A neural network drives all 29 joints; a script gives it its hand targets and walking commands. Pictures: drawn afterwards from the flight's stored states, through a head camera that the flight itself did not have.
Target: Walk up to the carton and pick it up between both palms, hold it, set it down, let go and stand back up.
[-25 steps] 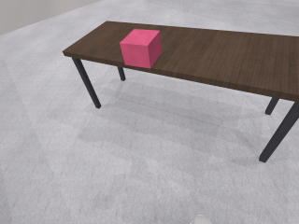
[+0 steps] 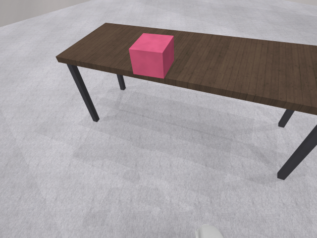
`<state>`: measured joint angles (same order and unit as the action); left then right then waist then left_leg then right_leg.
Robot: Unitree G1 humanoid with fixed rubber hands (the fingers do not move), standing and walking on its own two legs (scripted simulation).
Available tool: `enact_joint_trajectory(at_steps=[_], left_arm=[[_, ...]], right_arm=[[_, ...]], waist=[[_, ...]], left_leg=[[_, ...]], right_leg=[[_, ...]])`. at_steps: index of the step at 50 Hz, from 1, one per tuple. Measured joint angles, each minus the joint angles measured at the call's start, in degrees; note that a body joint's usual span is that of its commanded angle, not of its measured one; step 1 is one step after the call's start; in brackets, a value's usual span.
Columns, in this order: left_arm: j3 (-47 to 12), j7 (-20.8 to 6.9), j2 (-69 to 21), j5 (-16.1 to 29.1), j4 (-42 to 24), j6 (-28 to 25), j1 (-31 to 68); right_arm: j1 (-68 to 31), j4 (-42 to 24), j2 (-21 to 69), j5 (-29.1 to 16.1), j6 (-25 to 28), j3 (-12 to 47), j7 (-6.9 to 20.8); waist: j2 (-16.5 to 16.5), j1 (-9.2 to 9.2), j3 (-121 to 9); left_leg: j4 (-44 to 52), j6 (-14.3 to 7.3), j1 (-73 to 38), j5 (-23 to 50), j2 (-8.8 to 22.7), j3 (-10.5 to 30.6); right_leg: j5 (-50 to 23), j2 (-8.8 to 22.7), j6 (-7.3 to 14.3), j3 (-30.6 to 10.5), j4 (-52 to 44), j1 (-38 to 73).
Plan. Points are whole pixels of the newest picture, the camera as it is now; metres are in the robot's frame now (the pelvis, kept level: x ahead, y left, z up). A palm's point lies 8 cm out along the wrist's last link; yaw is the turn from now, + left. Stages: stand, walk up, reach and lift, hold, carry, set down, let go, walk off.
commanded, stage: walk up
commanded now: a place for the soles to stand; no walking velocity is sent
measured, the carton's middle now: (153, 55) +0.99 +0.08 -0.03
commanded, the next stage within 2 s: none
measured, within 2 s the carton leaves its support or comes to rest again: neither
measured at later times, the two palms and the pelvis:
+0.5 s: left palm (13, 234) +0.16 +0.41 -0.06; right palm (267, 221) +0.21 -0.26 -0.10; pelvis +0.10 +0.06 -0.01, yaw -4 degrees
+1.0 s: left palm (8, 187) +0.28 +0.49 -0.06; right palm (229, 203) +0.26 -0.17 -0.12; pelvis +0.20 +0.15 -0.01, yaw -9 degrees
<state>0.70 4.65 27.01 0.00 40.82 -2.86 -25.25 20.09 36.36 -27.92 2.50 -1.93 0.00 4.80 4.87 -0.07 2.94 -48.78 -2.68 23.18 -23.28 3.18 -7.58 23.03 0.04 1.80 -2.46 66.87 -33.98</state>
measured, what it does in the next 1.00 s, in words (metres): walks ahead: right foot, then left foot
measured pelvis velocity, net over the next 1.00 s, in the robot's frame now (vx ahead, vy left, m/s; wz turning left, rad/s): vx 0.20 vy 0.15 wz -0.16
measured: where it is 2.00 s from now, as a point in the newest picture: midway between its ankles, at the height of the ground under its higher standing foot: (114, 234)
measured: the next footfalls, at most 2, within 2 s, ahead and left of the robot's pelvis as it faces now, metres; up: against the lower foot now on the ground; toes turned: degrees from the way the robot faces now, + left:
right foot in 0.28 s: +0.17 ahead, -0.12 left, +0.00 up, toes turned -5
left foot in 0.56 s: +0.22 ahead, +0.21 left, +0.00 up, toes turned +1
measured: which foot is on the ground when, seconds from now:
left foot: down 0.00-0.28, up 0.30-0.54, down 0.56-0.88, up 0.90-1.00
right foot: up 0.00-0.26, down 0.28-0.56, up 0.58-0.84, down 0.86-1.00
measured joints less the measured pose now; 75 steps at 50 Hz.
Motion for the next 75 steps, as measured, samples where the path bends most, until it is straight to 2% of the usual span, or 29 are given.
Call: enact_joint_trajectory(at_steps=[3,7,12,14,15,18,20,26,28,30,32,35,39,41,43,47,50,53,58,59,60,62,64,67,71,75], left_arm=[[0.0,-0.4,0.0,0.0,0.5,0.0,0.0],[0.0,-0.8,0.1,0.2,0.5,0.0,0.0],[0.0,-0.9,0.2,0.6,0.4,-0.4,0.0],[0.1,-0.6,0.8,0.6,0.5,-1.5,0.0],[0.1,-0.4,0.7,0.6,0.5,-1.6,0.0],[0.1,0.4,0.4,0.7,0.5,-1.3,0.0],[0.1,1.2,0.4,0.7,0.5,-1.3,-0.1],[0.0,1.5,0.8,-0.8,0.5,-1.3,-0.1],[0.1,1.6,1.0,-0.9,0.5,-1.3,-0.1],[0.1,2.0,0.8,-0.6,0.7,-1.0,0.1],[0.1,2.0,0.3,-0.1,0.9,-0.4,0.2],[0.0,1.7,0.3,0.1,0.9,-0.4,0.1],[0.1,1.6,0.4,0.5,0.8,-0.8,0.1],[0.1,1.6,0.4,0.9,0.8,-1.4,0.1],[0.1,1.6,0.7,1.1,0.8,-2.6,0.1],[0.2,1.8,0.6,0.7,0.9,-2.7,0.2],[0.2,2.5,1.0,0.2,0.9,-2.7,0.1],[0.2,2.7,1.2,-0.4,0.9,-2.7,0.1],[0.2,2.7,1.4,-1.1,0.9,-2.7,0.1],[0.2,2.8,1.5,-1.1,0.9,-2.6,0.2],[0.2,3.0,1.5,-1.0,0.9,-2.4,0.4],[0.2,3.4,0.9,-0.5,1.4,-1.4,0.4],[0.2,3.5,0.8,-0.2,1.7,-1.0,0.4],[0.2,3.5,0.8,0.2,1.8,-1.0,0.3],[0.2,3.5,0.9,0.6,1.8,-1.0,0.4],[0.2,3.2,0.9,0.7,1.8,-1.0,0.3]], right_arm=[[1.0,0.0,0.0,0.0,0.4,0.0,-0.3],[1.2,0.0,0.0,0.1,0.7,0.0,-0.4],[1.2,0.0,0.1,0.5,1.1,0.0,-0.6],[1.1,0.1,0.0,0.6,0.7,0.0,-0.8],[0.5,0.1,0.0,0.6,0.1,0.0,-1.1],[-1.7,0.1,0.1,0.2,-2.0,0.0,-1.3],[-3.4,0.0,-0.1,0.1,-2.2,0.0,-1.3],[-7.4,0.0,-0.4,0.0,-2.1,0.0,0.5],[-7.2,-0.1,-0.9,0.1,-1.3,0.0,0.6],[-7.2,0.0,-0.8,0.1,-0.2,-0.1,0.2],[-6.6,0.0,0.0,-0.2,-0.2,0.0,0.0],[-5.2,0.0,0.8,-0.3,-0.1,-0.1,-0.6],[-2.9,0.0,0.8,0.0,-0.1,0.0,-1.0],[-2.6,0.0,0.8,0.1,-0.2,0.0,-1.0],[-2.5,0.0,0.8,0.5,-0.6,0.0,-1.1],[-4.6,0.1,0.8,0.4,-3.1,0.0,-1.5],[-6.2,0.0,0.7,0.4,-3.6,0.0,-1.4],[-8.2,0.0,0.6,0.3,-3.5,0.0,-1.1],[-10.4,-0.1,0.3,0.1,-2.7,0.0,-0.3],[-10.4,-0.1,0.1,0.3,-2.1,0.0,-0.2],[-10.4,0.0,0.1,0.4,-1.5,0.0,-0.2],[-10.0,0.0,0.6,0.1,-1.1,0.0,-0.2],[-9.2,0.0,1.4,-0.1,-1.1,0.0,-0.5],[-7.6,0.0,1.6,-0.1,-1.1,0.0,-1.2],[-5.8,0.0,1.6,0.1,-1.3,0.0,-1.5],[-5.4,0.0,1.6,0.1,-1.5,0.0,-1.7]], waist=[[-0.2,0.03,0.0],[-0.3,0.05,-0.2],[-0.4,0.11,0.0],[-0.4,0.13,1.5],[0.2,0.16,2.5],[0.8,0.16,3.2],[0.9,0.11,3.1],[1.1,0.05,2.1],[1.1,-0.01,0.9],[0.8,-0.03,1.8],[0.5,-0.04,1.8],[-0.5,0.00,1.7],[-0.6,0.05,1.8],[-0.6,0.08,1.8],[-0.8,0.12,2.8],[0.6,0.15,4.7],[0.8,0.10,4.6],[1.3,0.07,4.6],[1.5,0.03,3.8],[1.4,0.04,3.6],[1.2,0.04,4.3],[1.2,0.00,4.6],[0.7,0.00,4.6],[0.0,0.03,4.6],[-0.1,0.06,4.6],[-0.1,0.09,4.6]], left_leg=[[4.4,-0.2,-3.6,0.6,-1.1,-2.1],[7.1,-1.9,-6.0,0.2,-2.2,-4.3],[6.4,-2.2,-6.5,-2.6,-2.8,-6.9],[0.1,-2.2,-5.6,-5.1,-2.1,-6.9],[-5.7,-2.1,-4.0,-5.7,-1.2,-6.0],[-23.1,-1.6,2.7,-5.8,-1.3,-0.4],[-26.1,-1.5,5.5,-5.9,-1.0,2.5],[-15.3,-1.5,7.3,-5.9,2.2,6.3],[-7.2,-1.4,5.8,-5.3,2.2,6.4],[-8.8,0.7,5.6,-4.0,1.8,5.2],[-8.3,1.4,4.6,-4.2,1.6,3.4],[-3.7,1.2,1.3,-3.3,0.8,0.4],[-0.1,-0.1,-2.5,-3.7,-0.2,-2.2],[0.1,-0.3,-2.7,-4.3,-0.3,-3.1],[-2.6,-0.3,-2.4,-5.5,-0.3,-3.4],[-20.4,-0.3,3.3,-6.3,-0.3,0.6],[-26.2,-0.3,7.2,-6.4,0.0,3.2],[-24.8,-0.3,9.4,-6.4,1.6,5.0],[-13.0,-0.3,8.8,-6.4,2.4,5.8],[-9.5,-0.1,8.0,-5.2,2.3,5.7],[-10.1,0.2,7.9,-4.1,1.8,5.1],[-10.9,0.3,7.6,-4.0,1.7,3.7],[-8.6,0.3,6.1,-3.3,1.6,1.9],[-3.8,-0.5,2.6,-1.8,0.7,-1.3],[-0.4,-2.9,-0.7,-1.3,-0.5,-4.9],[0.2,-3.9,-1.2,-1.8,-1.0,-8.0]], right_leg=[[-1.9,-0.1,-0.8,0.0,0.0,-0.1],[-2.1,0.7,-0.9,-0.1,-1.3,-0.1],[-2.8,2.3,0.6,0.7,-14.0,1.9],[-4.6,1.9,0.9,1.1,-19.9,5.6],[-4.0,1.5,-0.2,1.5,-18.2,5.9],[-1.6,1.4,-1.8,1.6,-15.8,7.4],[-0.8,2.0,-1.8,1.4,-15.8,8.7],[1.3,4.0,-3.2,1.0,-15.7,9.7],[2.6,5.0,-2.6,0.8,-14.4,8.5],[5.2,4.7,-0.3,-0.5,-7.8,6.5],[5.0,2.6,0.5,-0.7,-0.8,3.1],[2.2,0.5,0.4,-0.7,1.0,0.3],[2.2,0.6,0.1,1.3,-1.2,-0.4],[1.6,0.7,0.7,2.7,-7.1,0.2],[-4.1,0.6,1.4,3.4,-16.6,3.8],[-1.5,0.3,-0.9,3.4,-14.3,5.5],[-0.9,1.6,-1.4,3.2,-14.4,6.6],[-0.7,2.8,-2.7,3.1,-14.4,6.7],[-0.1,5.7,-3.7,2.7,-14.0,5.6],[0.3,6.2,-2.9,2.4,-13.2,4.9],[1.6,6.3,-1.2,1.4,-11.5,4.6],[3.9,4.2,0.4,0.6,-4.9,2.2],[3.4,1.7,0.5,0.6,-0.8,-0.1],[2.5,-0.3,-0.5,0.5,-0.5,-1.2],[2.4,-0.7,-0.7,0.5,-0.5,-1.1],[2.2,-0.2,0.3,0.7,-2.0,-0.8]])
